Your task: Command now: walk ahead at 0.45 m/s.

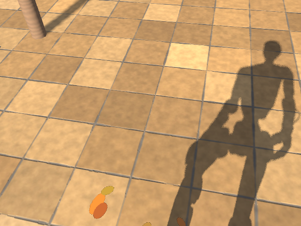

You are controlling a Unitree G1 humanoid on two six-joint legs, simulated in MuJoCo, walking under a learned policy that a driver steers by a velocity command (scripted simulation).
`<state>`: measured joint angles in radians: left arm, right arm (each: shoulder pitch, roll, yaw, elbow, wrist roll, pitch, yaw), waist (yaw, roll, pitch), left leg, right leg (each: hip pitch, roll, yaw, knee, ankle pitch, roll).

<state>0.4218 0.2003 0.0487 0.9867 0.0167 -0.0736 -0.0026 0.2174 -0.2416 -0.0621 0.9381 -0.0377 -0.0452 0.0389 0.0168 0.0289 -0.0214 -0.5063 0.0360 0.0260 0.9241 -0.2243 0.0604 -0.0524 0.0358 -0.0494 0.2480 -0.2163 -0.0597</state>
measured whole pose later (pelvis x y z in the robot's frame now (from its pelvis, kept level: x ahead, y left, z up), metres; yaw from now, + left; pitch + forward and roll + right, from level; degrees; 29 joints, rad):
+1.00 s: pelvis +0.53 +0.00 -0.02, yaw -19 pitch +0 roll +0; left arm 0.24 0.26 0.08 0.94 0.01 -0.03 -0.01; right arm 0.22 -0.22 -0.04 0.88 -0.03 -0.08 0.00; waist 0.00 0.01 0.07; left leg -0.46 0.09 0.00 1.21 -0.32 0.00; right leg -0.24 0.14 -0.05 0.43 -0.20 -0.15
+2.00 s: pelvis +0.89 -0.11 -0.01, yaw -6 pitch +1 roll +1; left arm 0.15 0.26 0.02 0.79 0.01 -0.01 0.05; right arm 0.25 -0.31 -0.08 0.82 -0.01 0.04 -0.02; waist -0.03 0.04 0.04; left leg -0.33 -0.14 -0.16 0.72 -0.45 0.03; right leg -0.27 0.04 0.03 0.49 -0.21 -0.04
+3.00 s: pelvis +0.88 -0.09 +0.00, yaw -5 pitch -2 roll +0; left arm 0.26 0.19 -0.01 1.14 0.01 0.01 0.03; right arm 0.28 -0.19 0.03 1.12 -0.01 -0.01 -0.04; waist 0.01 -0.01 0.03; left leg -0.09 -0.05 -0.05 0.37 -0.25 0.04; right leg -0.19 0.00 0.01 0.37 -0.16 0.00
